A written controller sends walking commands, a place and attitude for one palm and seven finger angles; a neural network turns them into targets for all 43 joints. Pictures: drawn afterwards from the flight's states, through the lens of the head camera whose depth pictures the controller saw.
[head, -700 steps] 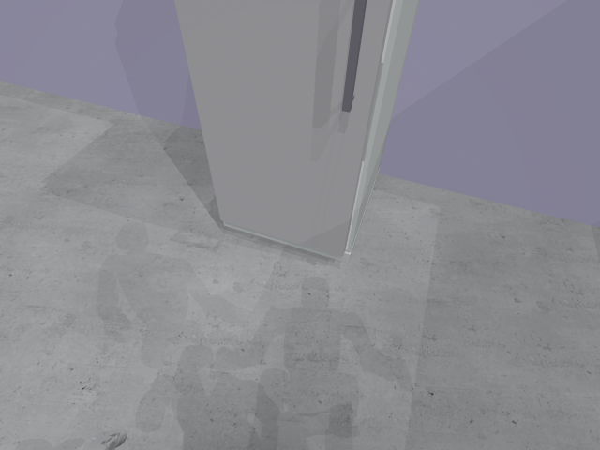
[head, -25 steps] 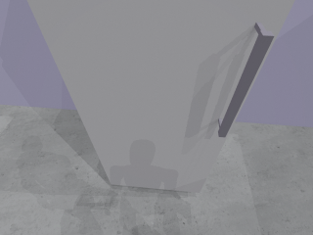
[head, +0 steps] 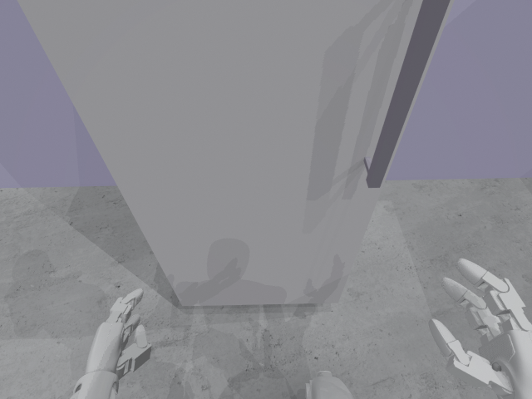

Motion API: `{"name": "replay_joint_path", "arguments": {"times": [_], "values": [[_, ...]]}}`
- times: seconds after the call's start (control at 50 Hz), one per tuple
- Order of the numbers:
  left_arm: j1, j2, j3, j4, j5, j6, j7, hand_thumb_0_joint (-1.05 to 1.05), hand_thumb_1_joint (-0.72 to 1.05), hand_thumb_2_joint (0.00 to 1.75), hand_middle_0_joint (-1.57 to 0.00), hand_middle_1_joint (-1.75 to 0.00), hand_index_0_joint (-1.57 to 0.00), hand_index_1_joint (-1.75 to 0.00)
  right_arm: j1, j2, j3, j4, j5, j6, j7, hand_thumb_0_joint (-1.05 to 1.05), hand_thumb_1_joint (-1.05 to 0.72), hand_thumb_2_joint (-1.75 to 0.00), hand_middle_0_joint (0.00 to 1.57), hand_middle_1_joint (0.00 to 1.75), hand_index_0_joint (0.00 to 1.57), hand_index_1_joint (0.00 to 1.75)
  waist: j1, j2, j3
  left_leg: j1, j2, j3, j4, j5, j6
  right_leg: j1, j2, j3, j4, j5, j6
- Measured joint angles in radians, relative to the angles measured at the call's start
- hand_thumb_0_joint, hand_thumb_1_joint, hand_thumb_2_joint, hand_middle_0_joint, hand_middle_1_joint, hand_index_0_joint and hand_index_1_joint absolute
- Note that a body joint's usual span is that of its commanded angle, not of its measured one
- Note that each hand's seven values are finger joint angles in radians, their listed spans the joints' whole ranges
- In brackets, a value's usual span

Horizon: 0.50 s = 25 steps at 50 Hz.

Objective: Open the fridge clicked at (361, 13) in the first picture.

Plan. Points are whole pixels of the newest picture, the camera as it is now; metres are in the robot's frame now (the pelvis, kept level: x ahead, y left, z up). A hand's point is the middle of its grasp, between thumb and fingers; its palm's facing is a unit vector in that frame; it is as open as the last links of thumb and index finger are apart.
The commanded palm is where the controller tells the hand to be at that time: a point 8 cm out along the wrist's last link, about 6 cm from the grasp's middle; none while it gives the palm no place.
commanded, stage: raise the hand to about handle height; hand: right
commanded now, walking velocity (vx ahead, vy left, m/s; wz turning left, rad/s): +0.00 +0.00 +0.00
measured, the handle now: (395, 95) +0.49 -0.18 +0.22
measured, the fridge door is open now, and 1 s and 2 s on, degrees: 0 0 0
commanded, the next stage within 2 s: move the hooked fingers beside the handle in 1.56 s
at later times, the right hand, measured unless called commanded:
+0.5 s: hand (495, 268) +0.25 -0.26 +0.14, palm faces +0.00 +1.00 -0.07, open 12.3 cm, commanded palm +0.22 -0.31 +0.16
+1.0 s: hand out of the picture +0.27 -0.30 +0.23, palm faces +0.06 +0.99 -0.10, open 14.0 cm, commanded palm +0.24 -0.34 +0.24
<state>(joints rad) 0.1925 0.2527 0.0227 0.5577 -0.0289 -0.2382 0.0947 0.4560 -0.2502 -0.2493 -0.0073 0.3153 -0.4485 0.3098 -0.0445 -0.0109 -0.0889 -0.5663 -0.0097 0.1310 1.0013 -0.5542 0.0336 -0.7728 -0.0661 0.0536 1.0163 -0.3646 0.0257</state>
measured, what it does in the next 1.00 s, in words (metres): rises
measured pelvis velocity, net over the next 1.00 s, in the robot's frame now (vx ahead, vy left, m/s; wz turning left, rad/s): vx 0.00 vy -0.02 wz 0.00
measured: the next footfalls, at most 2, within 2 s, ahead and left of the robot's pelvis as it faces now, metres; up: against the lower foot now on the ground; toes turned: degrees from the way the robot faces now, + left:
none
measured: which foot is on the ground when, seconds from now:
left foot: down 0.00-1.00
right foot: down 0.00-1.00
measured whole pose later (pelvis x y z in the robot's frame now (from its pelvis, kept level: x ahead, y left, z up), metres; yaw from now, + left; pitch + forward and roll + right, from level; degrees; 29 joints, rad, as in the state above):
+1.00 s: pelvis +0.00 -0.02 +0.06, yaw +0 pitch -3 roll +2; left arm 0.23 0.25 -0.09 0.61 -0.08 -0.25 0.13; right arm -0.05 -0.47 -0.43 0.09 0.35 0.09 0.42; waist -0.05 -0.06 -0.01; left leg -0.14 0.01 0.09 0.53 -0.33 -0.01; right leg -0.33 -0.03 0.00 0.56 -0.17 -0.01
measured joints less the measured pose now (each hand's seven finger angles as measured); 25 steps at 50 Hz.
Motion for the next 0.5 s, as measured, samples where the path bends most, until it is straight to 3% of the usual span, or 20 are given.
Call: {"name": "replay_joint_path", "arguments": {"times": [0.04,0.12,0.2,0.3,0.5], "values": [[0.005,-0.01,-0.019,0.025,-0.005,-0.004,0.005,0.01,0.9,0.9,-0.2,-0.3,-0.2,-0.3,-0.051,-0.021,0.001,-0.001,0.005,0.021,0.031,0.01,-0.42,-0.69,0.23,0.61,0.23,0.6,0.003,-0.011,0.01,0.014,-0.004,0.006,-0.018,0.009,0.001,0.009,-0.002,0.007,-0.01,0.006,0.001],[0.026,-0.041,-0.046,0.056,-0.013,0.001,0.008,0.01,0.9,0.9,-0.21,-0.3,-0.2,-0.3,-0.121,-0.065,-0.014,0.023,0.025,0.134,0.077,0.01,-0.33,-0.65,0.24,0.67,0.24,0.66,0.024,-0.026,0.015,0.053,-0.005,-0.012,-0.076,0.038,-0.006,0.06,-0.005,-0.013,-0.07,0.026,-0.001],[0.064,-0.056,-0.05,0.059,-0.015,0.002,0.004,0.01,0.9,0.9,-0.21,-0.3,-0.21,-0.3,-0.122,-0.078,-0.06,0.033,0.057,0.213,0.066,0.01,-0.23,-0.61,0.25,0.73,0.25,0.72,0.048,-0.034,0.008,0.096,0.0,-0.043,-0.143,0.069,-0.017,0.121,-0.004,-0.048,-0.145,0.048,-0.008],[0.102,-0.031,-0.037,0.06,-0.019,-0.009,-0.003,0.01,0.9,0.9,-0.21,-0.3,-0.21,-0.3,-0.108,-0.069,-0.094,0.015,0.071,0.217,0.047,0.01,-0.12,-0.56,0.25,0.8,0.26,0.8,0.048,-0.036,0.006,0.136,0.01,-0.062,-0.198,0.092,-0.03,0.168,0.005,-0.071,-0.201,0.063,-0.02],[0.079,0.015,-0.033,0.06,-0.029,-0.037,0.012,0.01,0.9,0.9,-0.21,-0.3,-0.2,-0.3,-0.173,-0.086,-0.073,-0.027,0.046,0.268,0.043,0.0,0.12,-0.46,0.27,0.95,0.27,0.95,0.027,-0.023,0.033,0.229,0.027,-0.062,-0.278,0.125,-0.046,0.253,0.025,-0.076,-0.264,0.086,-0.039]]}}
